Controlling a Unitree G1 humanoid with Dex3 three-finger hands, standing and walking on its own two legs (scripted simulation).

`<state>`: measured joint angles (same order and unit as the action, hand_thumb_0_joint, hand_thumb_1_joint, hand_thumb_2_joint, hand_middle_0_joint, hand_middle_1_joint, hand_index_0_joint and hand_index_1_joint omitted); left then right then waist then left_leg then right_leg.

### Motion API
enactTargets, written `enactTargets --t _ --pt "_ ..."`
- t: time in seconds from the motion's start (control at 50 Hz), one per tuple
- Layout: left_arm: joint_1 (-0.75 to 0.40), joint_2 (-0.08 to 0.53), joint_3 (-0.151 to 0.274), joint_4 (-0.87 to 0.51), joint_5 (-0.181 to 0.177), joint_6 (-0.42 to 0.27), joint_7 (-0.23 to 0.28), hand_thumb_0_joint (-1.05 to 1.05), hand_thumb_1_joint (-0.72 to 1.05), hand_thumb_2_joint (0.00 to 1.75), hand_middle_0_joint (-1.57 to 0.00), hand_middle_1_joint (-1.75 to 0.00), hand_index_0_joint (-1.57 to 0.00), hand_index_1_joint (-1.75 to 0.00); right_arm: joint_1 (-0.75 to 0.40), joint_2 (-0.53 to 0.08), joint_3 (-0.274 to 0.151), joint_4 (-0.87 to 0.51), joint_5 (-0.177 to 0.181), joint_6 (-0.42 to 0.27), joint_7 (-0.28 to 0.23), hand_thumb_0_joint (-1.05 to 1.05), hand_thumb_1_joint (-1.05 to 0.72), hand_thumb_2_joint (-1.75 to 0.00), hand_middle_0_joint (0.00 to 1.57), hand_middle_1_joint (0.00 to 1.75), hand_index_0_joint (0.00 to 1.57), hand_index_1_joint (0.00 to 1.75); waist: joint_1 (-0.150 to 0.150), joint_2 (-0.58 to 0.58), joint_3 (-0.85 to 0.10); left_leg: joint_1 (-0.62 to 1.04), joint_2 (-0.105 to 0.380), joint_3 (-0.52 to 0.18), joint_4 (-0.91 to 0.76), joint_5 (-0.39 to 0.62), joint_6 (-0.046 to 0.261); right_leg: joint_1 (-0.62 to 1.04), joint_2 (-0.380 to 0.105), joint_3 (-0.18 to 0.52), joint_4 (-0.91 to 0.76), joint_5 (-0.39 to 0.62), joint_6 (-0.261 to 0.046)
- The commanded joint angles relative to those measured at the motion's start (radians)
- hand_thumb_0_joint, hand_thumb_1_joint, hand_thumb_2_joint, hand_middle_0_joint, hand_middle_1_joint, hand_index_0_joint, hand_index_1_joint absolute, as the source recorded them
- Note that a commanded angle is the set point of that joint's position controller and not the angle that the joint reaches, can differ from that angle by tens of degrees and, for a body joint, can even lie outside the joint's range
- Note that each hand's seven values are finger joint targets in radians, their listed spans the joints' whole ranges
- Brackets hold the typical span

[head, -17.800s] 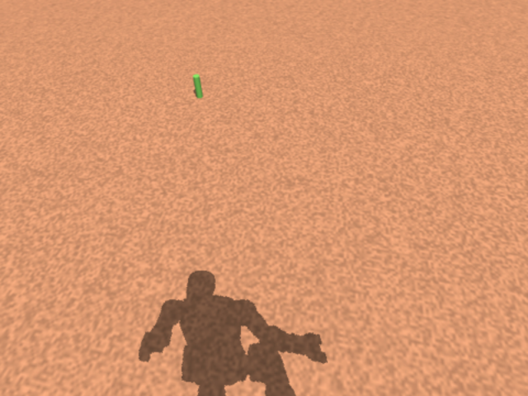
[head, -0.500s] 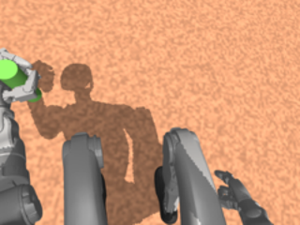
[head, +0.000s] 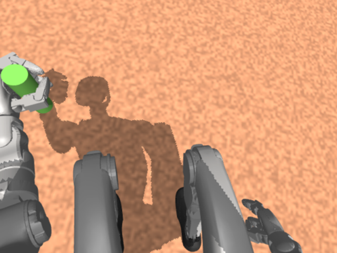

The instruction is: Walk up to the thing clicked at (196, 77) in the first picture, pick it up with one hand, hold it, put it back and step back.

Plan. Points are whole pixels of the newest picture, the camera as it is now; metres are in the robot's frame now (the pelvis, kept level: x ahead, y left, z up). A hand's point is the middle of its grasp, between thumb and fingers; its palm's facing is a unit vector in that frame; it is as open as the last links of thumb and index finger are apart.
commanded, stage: lift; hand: left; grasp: from the side
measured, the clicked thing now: (31, 92) +0.45 +0.28 -0.05
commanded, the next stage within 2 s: none
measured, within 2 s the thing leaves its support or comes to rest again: neither
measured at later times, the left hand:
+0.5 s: hand (17, 77) +0.43 +0.26 +0.05, palm faces +0.19 -0.98 -0.06, open 5.3 cm
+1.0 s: hand out of the picture +0.41 +0.24 +0.22, palm faces +0.21 -0.98 -0.07, open 5.3 cm
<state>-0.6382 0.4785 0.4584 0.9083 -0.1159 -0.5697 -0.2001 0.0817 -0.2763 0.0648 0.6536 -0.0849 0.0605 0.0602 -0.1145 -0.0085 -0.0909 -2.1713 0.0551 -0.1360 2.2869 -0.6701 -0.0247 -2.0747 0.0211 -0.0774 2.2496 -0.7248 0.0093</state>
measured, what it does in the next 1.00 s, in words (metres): rises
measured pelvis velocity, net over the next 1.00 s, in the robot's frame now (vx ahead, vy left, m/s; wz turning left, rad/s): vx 0.03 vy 0.00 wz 0.07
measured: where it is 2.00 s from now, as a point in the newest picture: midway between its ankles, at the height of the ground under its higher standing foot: (152, 233)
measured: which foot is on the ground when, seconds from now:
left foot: down 0.00-1.00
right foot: down 0.00-1.00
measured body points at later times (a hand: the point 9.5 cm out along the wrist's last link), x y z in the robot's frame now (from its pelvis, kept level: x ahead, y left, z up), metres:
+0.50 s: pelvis +0.00 +0.00 +0.05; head +0.19 +0.04 +0.46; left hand +0.42 +0.31 +0.05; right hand +0.14 -0.26 -0.08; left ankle +0.09 +0.14 -0.33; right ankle +0.09 -0.12 -0.33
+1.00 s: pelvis +0.03 +0.00 +0.19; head +0.18 +0.04 +0.61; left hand +0.39 +0.29 +0.22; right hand +0.21 -0.23 +0.07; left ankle +0.09 +0.14 -0.33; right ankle +0.09 -0.12 -0.33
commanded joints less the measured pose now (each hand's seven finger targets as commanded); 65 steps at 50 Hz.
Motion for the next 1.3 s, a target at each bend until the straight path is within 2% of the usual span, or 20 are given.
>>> enactTargets --t 0.0,0.04,0.08,0.16,0.18,0.2,0.26,0.4,0.44,0.58,0.62,0.74,0.8,0.82,0.88,0.92,1.0,1.02,1.16,1.28 --pt "-0.297 0.222 0.042 -0.188 -0.024 -0.084 0.003 0.0 0.57 1.3 -1.27 -1.32 -1.27 -1.34 0.122 -0.21 -0.068 -0.051 -0.002 -0.018 -0.016 0.0 -0.87 -0.89 0.2 0.3 0.2 0.3 -0.003 0.166 -0.639 0.46 -0.016 0.068 -0.26 0.107 0.048 0.298 0.024 -0.039 -0.269 0.185 -0.041" --pt "-0.3 0.276 0.07 -0.214 -0.015 -0.087 0.008 0.0 0.53 1.22 -1.29 -1.36 -1.31 -1.34 0.127 -0.21 -0.071 -0.046 -0.002 -0.015 -0.019 0.0 -0.9 -0.89 0.2 0.3 0.2 0.3 0.02 0.176 -0.672 0.47 -0.017 0.077 -0.26 0.124 0.049 0.328 0.023 -0.029 -0.273 0.195 -0.041" --pt "-0.29 0.231 0.04 -0.208 -0.018 -0.082 -0.002 0.0 0.51 1.21 -1.27 -1.35 -1.29 -1.33 0.126 -0.204 -0.075 -0.052 0.0 -0.017 -0.018 0.0 -0.9 -0.89 0.2 0.3 0.2 0.3 0.008 0.162 -0.681 0.465 -0.016 0.081 -0.258 0.127 0.051 0.34 0.024 -0.024 -0.282 0.2 -0.039" --pt "-0.308 0.264 0.066 -0.273 -0.036 -0.078 -0.017 0.0 0.56 1.2 -1.26 -1.32 -1.28 -1.3 0.14 -0.208 -0.087 -0.054 0.011 -0.021 -0.024 0.0 -0.9 -0.89 0.2 0.3 0.2 0.3 0.024 0.177 -0.72 0.49 -0.016 0.087 -0.283 0.121 0.052 0.371 0.022 -0.012 -0.306 0.19 -0.04" --pt "-0.237 0.227 0.051 -0.21 -0.038 -0.066 -0.021 0.0 0.55 1.2 -1.25 -1.32 -1.28 -1.3 0.134 -0.209 -0.093 -0.061 0.017 -0.021 -0.026 0.0 -0.9 -0.89 0.2 0.3 0.2 0.3 0.023 0.155 -0.707 0.5 -0.017 0.085 -0.295 0.115 0.053 0.363 0.021 -0.014 -0.315 0.182 -0.04" --pt "-0.306 0.254 0.058 -0.302 -0.042 -0.07 -0.021 0.0 0.55 1.21 -1.25 -1.32 -1.27 -1.3 0.134 -0.205 -0.095 -0.058 0.017 -0.022 -0.029 0.0 -0.89 -0.89 0.2 0.3 0.2 0.3 0.03 0.18 -0.722 0.503 -0.015 0.088 -0.297 0.109 0.051 0.361 0.022 -0.005 -0.321 0.176 -0.041" --pt "-0.222 0.203 0.039 -0.263 -0.044 -0.043 -0.013 0.0 0.56 1.2 -1.23 -1.31 -1.26 -1.29 0.131 -0.203 -0.103 -0.077 0.033 -0.023 -0.035 0.0 -0.89 -0.89 0.2 0.3 0.2 0.3 0.037 0.169 -0.706 0.533 -0.02 0.084 -0.345 0.082 0.05 0.352 0.019 -0.013 -0.347 0.151 -0.047" --pt "-0.221 0.191 0.023 -0.409 -0.054 -0.005 -0.005 0.0 0.54 1.21 -1.25 -1.34 -1.28 -1.31 0.149 -0.185 -0.121 -0.077 0.055 -0.036 -0.05 0.0 -0.89 -0.89 0.2 0.3 0.2 0.3 0.039 0.148 -0.702 0.593 -0.016 0.083 -0.404 0.117 0.053 0.409 0.016 0.007 -0.422 0.184 -0.044" --pt "-0.175 0.136 -0.012 -0.386 -0.065 0.015 -0.009 0.0 0.53 1.2 -1.25 -1.33 -1.28 -1.3 0.136 -0.182 -0.123 -0.086 0.06 -0.043 -0.054 0.0 -0.89 -0.89 0.2 0.3 0.2 0.3 0.023 0.115 -0.674 0.585 -0.016 0.08 -0.418 0.106 0.058 0.421 0.014 0.012 -0.453 0.178 -0.041" --pt "-0.127 0.115 -0.043 -0.521 -0.067 0.073 0.009 0.0 0.56 1.21 -1.25 -1.33 -1.28 -1.3 0.126 -0.175 -0.131 -0.121 0.083 -0.049 -0.069 0.0 -0.88 -0.89 0.2 0.3 0.2 0.3 0.05 0.157 -0.68 0.734 -0.011 0.058 -0.556 0.053 0.045 0.475 0.005 0.017 -0.542 0.135 -0.047" --pt "-0.113 0.117 -0.027 -0.608 -0.08 0.088 0.027 0.0 0.58 1.21 -1.24 -1.32 -1.27 -1.3 0.129 -0.171 -0.136 -0.126 0.089 -0.054 -0.074 0.0 -0.88 -0.89 0.2 0.3 0.2 0.3 0.066 0.153 -0.707 0.783 -0.012 0.056 -0.584 0.08 0.043 0.509 0.005 0.017 -0.567 0.158 -0.047" --pt "-0.019 0.07 -0.079 -0.735 -0.069 0.153 0.08 0.0 0.6 1.19 -1.2 -1.29 -1.23 -1.26 0.125 -0.152 -0.135 -0.148 0.106 -0.061 -0.089 0.0 -0.88 -0.89 0.2 0.3 0.2 0.3 0.067 0.152 -0.699 0.918 -0.012 0.05 -0.683 0.165 0.044 0.632 -0.002 0.026 -0.666 0.239 -0.042" --pt "0.075 0.018 -0.116 -0.75 -0.074 0.184 0.096 0.0 0.56 1.18 -1.2 -1.28 -1.23 -1.26 0.119 -0.143 -0.136 -0.153 0.113 -0.066 -0.094 0.0 -0.88 -0.89 0.2 0.3 0.2 0.3 0.064 0.126 -0.654 0.955 -0.013 0.054 -0.731 0.189 0.046 0.698 -0.003 0.03 -0.726 0.263 -0.037" --pt "0.069 0.058 -0.08 -0.796 -0.076 0.188 0.106 0.0 0.55 1.18 -1.2 -1.28 -1.22 -1.26 0.122 -0.141 -0.137 -0.151 0.114 -0.067 -0.096 0.0 -0.88 -0.89 0.2 0.3 0.2 0.3 0.076 0.12 -0.674 0.988 -0.012 0.055 -0.742 0.214 0.048 0.731 -0.002 0.033 -0.745 0.282 -0.036" --pt "0.129 -0.001 -0.136 -0.819 -0.081 0.211 0.118 0.0 0.54 1.18 -1.2 -1.29 -1.23 -1.26 0.115 -0.125 -0.132 -0.157 0.117 -0.074 -0.099 0.0 -0.88 -0.89 0.2 0.3 0.2 0.3 0.062 0.111 -0.635 1.032 -0.016 0.064 -0.795 0.225 0.048 0.795 -0.001 0.039 -0.812 0.294 -0.031" --pt "0.167 0.001 -0.127 -0.835 -0.078 0.22 0.134 0.0 0.53 1.18 -1.19 -1.28 -1.22 -1.26 0.121 -0.12 -0.132 -0.153 0.119 -0.077 -0.101 0.0 -0.88 -0.89 0.2 0.3 0.2 0.3 0.067 0.092 -0.619 1.064 -0.017 0.065 -0.833 0.248 0.049 0.858 -0.001 0.039 -0.852 0.319 -0.029" --pt "0.189 -0.022 -0.161 -0.877 -0.072 0.23 0.152 0.0 0.51 1.19 -1.21 -1.29 -1.24 -1.27 0.133 -0.106 -0.127 -0.15 0.12 -0.088 -0.105 0.0 -0.88 -0.89 0.2 0.3 0.2 0.3 0.061 0.089 -0.59 1.151 -0.02 0.07 -0.897 0.32 0.049 0.953 0.0 0.041 -0.921 0.389 -0.025" --pt "0.251 -0.046 -0.172 -0.814 -0.071 0.237 0.152 0.0 0.51 1.18 -1.22 -1.29 -1.24 -1.27 0.129 -0.107 -0.125 -0.148 0.12 -0.091 -0.105 0.0 -0.88 -0.89 0.2 0.3 0.2 0.3 0.059 0.077 -0.555 1.166 -0.02 0.067 -0.919 0.317 0.049 0.96 0.001 0.036 -0.935 0.385 -0.025" --pt "0.199 -0.042 -0.184 -0.834 -0.056 0.215 0.169 0.0 0.5 1.19 -1.22 -1.29 -1.24 -1.27 0.139 -0.1 -0.125 -0.145 0.116 -0.107 -0.104 0.0 -0.88 -0.89 0.2 0.3 0.2 0.3 0.068 0.102 -0.479 1.295 -0.022 0.073 -1.045 0.35 0.04 1.071 -0.004 0.04 -1.045 0.415 -0.029" --pt "0.189 -0.088 -0.237 -0.801 -0.052 0.2 0.157 0.0 0.51 1.17 -1.23 -1.27 -1.25 -1.26 0.153 -0.098 -0.125 -0.135 0.109 -0.119 -0.098 0.0 -0.89 -0.89 0.2 0.3 0.2 0.3 0.064 0.119 -0.437 1.41 -0.017 0.062 -1.153 0.342 0.026 1.119 -0.003 0.024 -1.121 0.399 -0.034"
